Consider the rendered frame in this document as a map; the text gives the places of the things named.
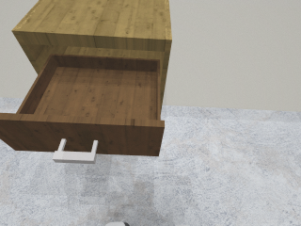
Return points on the drawer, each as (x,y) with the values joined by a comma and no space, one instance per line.
(115,100)

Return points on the cabinet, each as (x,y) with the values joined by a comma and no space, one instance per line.
(97,28)

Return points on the handle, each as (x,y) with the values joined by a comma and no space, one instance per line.
(61,156)

